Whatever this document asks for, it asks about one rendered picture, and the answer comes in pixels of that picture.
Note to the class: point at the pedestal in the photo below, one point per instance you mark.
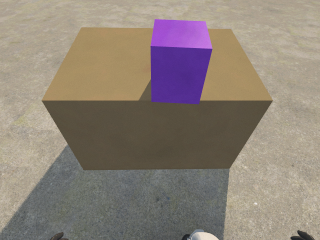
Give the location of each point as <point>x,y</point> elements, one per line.
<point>101,101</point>

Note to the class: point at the right robot shin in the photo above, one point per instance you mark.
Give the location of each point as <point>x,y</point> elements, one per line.
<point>197,230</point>

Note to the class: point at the right robot hand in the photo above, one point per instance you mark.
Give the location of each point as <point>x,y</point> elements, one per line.
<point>302,236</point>

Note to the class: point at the carton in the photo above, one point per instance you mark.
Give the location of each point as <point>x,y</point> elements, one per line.
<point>180,53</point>

